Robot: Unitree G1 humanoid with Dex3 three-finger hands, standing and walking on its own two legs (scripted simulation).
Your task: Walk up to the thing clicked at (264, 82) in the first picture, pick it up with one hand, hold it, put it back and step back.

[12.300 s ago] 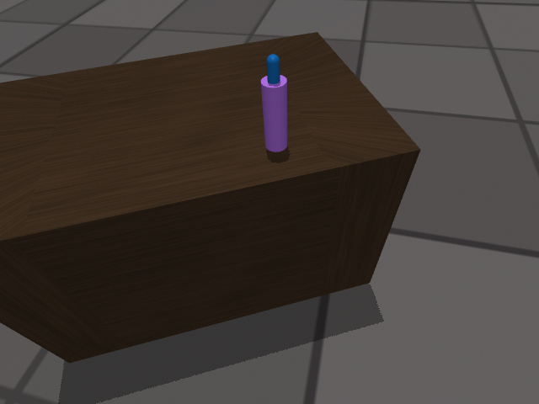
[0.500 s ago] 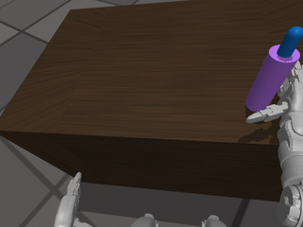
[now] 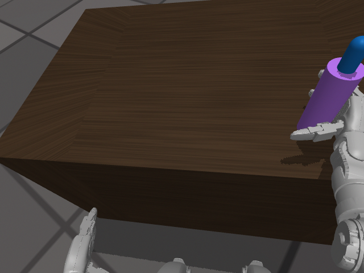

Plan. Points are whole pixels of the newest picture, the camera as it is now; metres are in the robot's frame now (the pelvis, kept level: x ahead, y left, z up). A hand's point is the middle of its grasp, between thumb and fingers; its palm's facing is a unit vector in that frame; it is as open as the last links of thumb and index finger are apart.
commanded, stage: close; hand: right
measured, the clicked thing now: (331, 93) +0.47 -0.21 +0.11
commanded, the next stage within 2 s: settle in 0.28 s
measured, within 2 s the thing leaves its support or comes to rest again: leaves its support in 0.74 s
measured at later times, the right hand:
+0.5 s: hand (322, 110) +0.46 -0.21 +0.06, palm faces +0.19 +0.98 +0.00, open 8.4 cm
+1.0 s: hand (326, 104) +0.46 -0.20 +0.09, palm faces +0.20 +0.98 -0.02, open 8.5 cm
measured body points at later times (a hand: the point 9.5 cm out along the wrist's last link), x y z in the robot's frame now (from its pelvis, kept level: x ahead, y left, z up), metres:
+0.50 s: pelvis +0.00 +0.00 +0.00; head +0.09 -0.03 +0.44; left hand +0.14 +0.26 -0.03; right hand +0.45 -0.26 +0.07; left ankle +0.00 +0.13 -0.68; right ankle +0.03 -0.12 -0.68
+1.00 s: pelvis +0.00 +0.00 +0.02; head +0.07 -0.02 +0.47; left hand +0.15 +0.26 -0.02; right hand +0.44 -0.26 +0.10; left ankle +0.00 +0.13 -0.68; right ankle +0.03 -0.12 -0.68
